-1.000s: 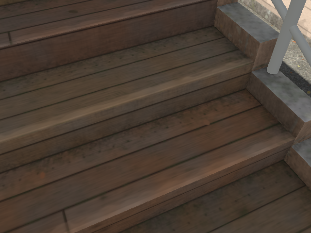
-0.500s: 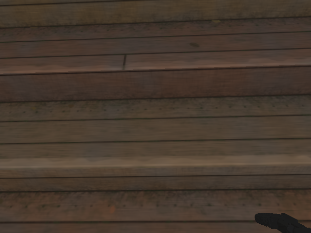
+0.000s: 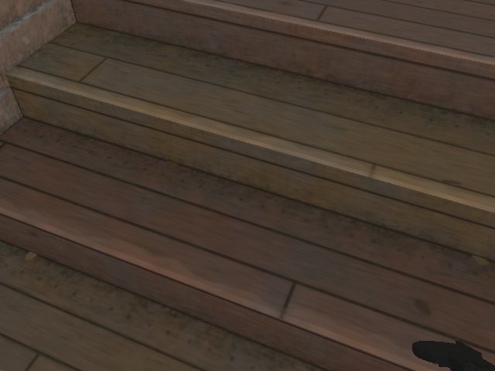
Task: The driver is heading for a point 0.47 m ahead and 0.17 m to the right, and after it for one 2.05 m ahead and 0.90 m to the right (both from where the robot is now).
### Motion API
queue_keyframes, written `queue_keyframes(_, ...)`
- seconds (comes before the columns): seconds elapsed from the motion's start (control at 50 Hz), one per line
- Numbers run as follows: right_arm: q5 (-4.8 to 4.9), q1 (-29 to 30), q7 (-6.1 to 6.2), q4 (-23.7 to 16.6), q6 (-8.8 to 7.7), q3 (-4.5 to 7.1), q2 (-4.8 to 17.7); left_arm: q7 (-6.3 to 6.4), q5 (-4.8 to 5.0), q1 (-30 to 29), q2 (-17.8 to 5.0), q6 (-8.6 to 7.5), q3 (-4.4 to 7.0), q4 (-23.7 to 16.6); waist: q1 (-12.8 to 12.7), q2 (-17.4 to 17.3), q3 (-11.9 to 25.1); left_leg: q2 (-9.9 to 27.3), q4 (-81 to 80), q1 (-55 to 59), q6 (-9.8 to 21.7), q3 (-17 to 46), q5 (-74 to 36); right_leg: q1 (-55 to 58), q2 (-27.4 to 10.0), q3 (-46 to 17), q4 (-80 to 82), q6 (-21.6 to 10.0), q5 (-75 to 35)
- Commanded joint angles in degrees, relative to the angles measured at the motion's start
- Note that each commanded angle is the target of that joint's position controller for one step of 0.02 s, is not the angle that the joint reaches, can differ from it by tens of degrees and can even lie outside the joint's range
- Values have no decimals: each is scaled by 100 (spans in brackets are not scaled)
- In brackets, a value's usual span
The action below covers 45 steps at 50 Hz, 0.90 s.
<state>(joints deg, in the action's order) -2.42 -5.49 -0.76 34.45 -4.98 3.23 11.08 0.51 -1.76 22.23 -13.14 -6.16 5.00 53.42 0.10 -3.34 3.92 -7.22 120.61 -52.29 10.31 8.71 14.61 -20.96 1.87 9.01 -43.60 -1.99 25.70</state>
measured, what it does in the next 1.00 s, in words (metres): climbs, turning right: left foot 0.15 m higher, then right foot 0.15 m higher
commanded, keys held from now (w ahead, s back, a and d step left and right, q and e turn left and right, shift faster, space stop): w+e+shift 0.94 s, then w+shift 0.06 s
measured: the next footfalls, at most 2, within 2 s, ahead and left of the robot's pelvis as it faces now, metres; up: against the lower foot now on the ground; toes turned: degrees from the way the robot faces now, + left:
left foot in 0.20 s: +0.38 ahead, +0.10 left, +0.15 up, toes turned +0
right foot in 0.64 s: +0.68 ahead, -0.15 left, +0.30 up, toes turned -23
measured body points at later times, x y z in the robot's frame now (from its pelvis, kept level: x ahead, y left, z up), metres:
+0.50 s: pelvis +0.44 -0.02 +0.18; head +0.44 -0.03 +0.63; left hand +0.76 +0.11 +0.16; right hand +0.30 -0.26 +0.04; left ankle +0.34 +0.10 -0.55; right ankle +0.48 -0.15 -0.24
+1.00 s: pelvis +0.86 -0.20 +0.38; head +0.89 -0.21 +0.83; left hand +1.02 +0.02 +0.24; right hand +1.00 -0.49 +0.39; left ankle +1.02 -0.17 -0.26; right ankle +0.68 -0.15 -0.32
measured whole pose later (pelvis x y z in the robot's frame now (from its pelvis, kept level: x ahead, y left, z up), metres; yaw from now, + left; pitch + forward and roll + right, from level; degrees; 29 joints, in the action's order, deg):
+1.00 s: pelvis +0.86 -0.20 +0.38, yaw -43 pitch +6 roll +2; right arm -2.1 5.1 2.2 22.8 -5.0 -6.4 1.3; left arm -0.7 0.1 28.3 -14.4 -6.8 5.7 51.6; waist -0.6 3.7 2.1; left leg 0.2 65.9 -48.3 4.1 -1.7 24.5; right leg -9.2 9.4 -13.9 -40.7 -9.2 2.5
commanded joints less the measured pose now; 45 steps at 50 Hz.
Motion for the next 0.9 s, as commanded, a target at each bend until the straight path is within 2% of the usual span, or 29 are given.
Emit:
queue_keyframes(0.02,132,989,90,-998,128,-484,-717,-140,4,-93,705,-258,-342,169,444,78,-1535,444,-627,-1862,-54,187,898,-454,-1330,-1539,3225,-512,-1262)
queue_keyframes(0.06,102,1610,201,-1388,184,-544,-651,-113,129,277,143,-329,-317,397,405,398,-1530,676,-381,-2210,-206,-834,1385,-321,-1318,-1486,3913,-824,-2181)
queue_keyframes(0.1,67,2329,142,-1835,87,-732,-718,52,288,905,47,-266,-337,662,196,337,-1273,1226,-1757,-1921,-168,-1387,1704,186,-1113,-1285,4558,-824,-2413)
queue_keyframes(0.14,227,1829,-118,-1477,6,-797,-725,149,427,844,-126,-155,-335,267,92,-277,-63,890,-4819,2641,-222,-2082,-25,-987,-641,-914,4797,-1091,-4712)
queue_keyframes(0.16,288,1187,-106,-1287,-13,-644,-536,111,449,1170,-672,-274,-259,160,312,173,956,362,-4801,4297,-296,-2059,200,-508,-938,-1040,3848,-1166,-8058)
queue_keyframes(0.18,257,-23,-14,-1007,122,-380,-156,25,269,877,-1554,-362,50,-97,951,1002,1685,206,-5248,4656,-347,-1739,889,596,-1195,-1222,2607,-1213,-9837)
queue_keyframes(0.2,255,-1026,61,-862,227,-166,174,-37,231,382,-2003,-393,304,-326,1653,1493,2193,282,-6286,4938,-330,-1221,1051,1318,-1379,-1478,1025,-1006,-10722)
queue_keyframes(0.22,111,-1416,138,-681,195,96,850,-161,174,95,-1571,-469,323,-522,1708,1076,2428,801,-6922,5528,-206,-223,1516,819,-1098,-1703,-775,-735,-8956)
queue_keyframes(0.24,-43,-1516,97,-316,34,331,1546,-345,362,-31,-356,-485,162,-1081,1280,-1227,2431,2728,-9000,6251,311,3165,1311,-1427,253,-1532,-4017,-350,-2383)
queue_keyframes(0.26,-108,-1183,52,-369,76,299,1123,-305,226,112,-338,-444,207,-1215,975,-497,2584,3155,-9853,5875,306,4314,1299,-2021,108,-2025,-6043,-389,-2081)
queue_keyframes(0.3,109,-626,-3,372,-132,157,426,-147,28,-613,315,-228,39,-1635,380,625,622,2841,-9763,4632,391,2671,1624,-3154,-426,-1442,-6901,-446,-2210)
queue_keyframes(0.36,-29,-1252,-3,1517,-258,-97,-480,-242,-6,-852,1127,124,-383,-1895,-224,256,-223,2509,-9937,4012,-138,639,120,-4232,-396,-1580,-8399,-805,-1504)
queue_keyframes(0.42,-47,-1573,-35,2122,-440,-172,-459,-41,190,-1698,1248,454,-504,-2205,-346,40,-1035,2568,-10720,3796,-506,-693,-322,-5506,-179,-1485,-8998,-930,-255)
queue_keyframes(0.46,-59,-1567,-79,2296,-521,-200,-209,104,158,-2375,1176,605,-580,-2628,-585,10,-1344,2416,-11251,3602,-697,-1384,-675,-5854,-92,-1292,-8684,-1026,0)
queue_keyframes(0.5,114,-1480,-8,2391,-417,-279,-43,110,206,-3149,993,663,-685,-3012,-868,325,-1470,1847,-11919,2898,-951,-2440,-1258,-4920,-170,-897,-6522,-1071,-340)
queue_keyframes(0.54,423,-1181,236,1984,-406,-273,537,-67,119,-2250,249,709,-573,-2566,-1142,588,-651,1499,-11798,2083,-640,-3135,-5779,-1487,188,587,-4356,-916,-1015)
queue_keyframes(0.56,578,-1474,339,1774,-496,-106,1379,-106,113,-1773,3,715,-488,-2393,-1224,224,301,1760,-11127,2590,-396,-2842,-8569,-191,463,839,-4113,-838,-1224)
queue_keyframes(0.6,585,-687,268,1209,-480,284,2426,-10,198,440,-443,669,-241,-1883,-2082,-886,1799,2327,-8244,4468,-358,-2367,-11651,749,470,335,-3296,-913,-545)
queue_keyframes(0.62,553,-583,83,948,-454,354,2198,-44,187,723,-941,527,-46,-1858,-2037,-825,1946,2123,-6119,4437,-335,-2059,-10621,1404,689,-445,-1607,-1085,-103)
queue_keyframes(0.64,293,-511,-112,863,-382,242,1220,-138,332,-405,-1026,383,163,-1828,-1368,204,888,1174,-3814,3096,-662,-1594,-3080,1263,598,-1843,593,-1362,-881)
queue_keyframes(0.66,-93,-776,-216,14,-395,-24,321,-153,260,-968,-1505,443,248,-1695,-309,1912,609,197,-1138,607,-1016,-1055,-254,2105,-160,-3877,667,-1797,-5380)
queue_keyframes(0.68,-296,-1067,-224,-399,-471,-129,209,-3,255,-1073,-1386,574,201,-1841,-46,1100,1772,393,-155,-107,-871,-337,-547,2692,-613,-5383,1734,-2216,-2505)
queue_keyframes(0.7,-211,-714,-210,-581,-502,-167,288,50,118,-915,-1096,550,141,-1697,-187,585,1259,411,608,-618,-884,-353,-415,2106,-818,-6175,2561,-2330,-176)
queue_keyframes(0.72,-274,-203,-143,-830,-475,-287,36,22,63,-633,-891,457,69,-1329,-59,187,135,444,971,-1378,-802,-368,70,1431,-700,-5931,2765,-2032,384)
queue_keyframes(0.74,-371,143,-60,-1089,-339,-505,-394,-22,30,-268,-766,344,44,-964,37,99,-391,532,1243,-1738,-705,-309,364,823,-463,-5119,2460,-1848,-458)
queue_keyframes(0.78,-257,184,95,-1123,-119,-619,-468,-70,37,-200,-500,150,-75,-792,271,-105,-1045,753,949,-1930,-666,-583,798,-159,-322,-4022,2456,-1503,-1087)
queue_keyframes(0.82,-181,1024,239,-1550,-4,-739,-657,-151,9,-7,-452,-9,-177,-502,273,24,-1217,864,620,-2126,-653,-786,1624,-722,-200,-3461,2788,-1304,-1462)
queue_keyframes(0.86,-297,1945,290,-2132,-8,-888,-814,-89,49,419,-628,-68,-132,-279,101,217,-1225,1101,-634,-2226,-565,-772,2260,-630,-127,-3313,3228,-1260,-1505)
queue_keyframes(0.9,-154,1312,259,-1951,52,-792,-392,79,234,-405,-623,89,-80,-752,447,-217,-375,900,-3857,2428,-770,-1759,929,-2496,196,-2566,4207,-1362,-4376)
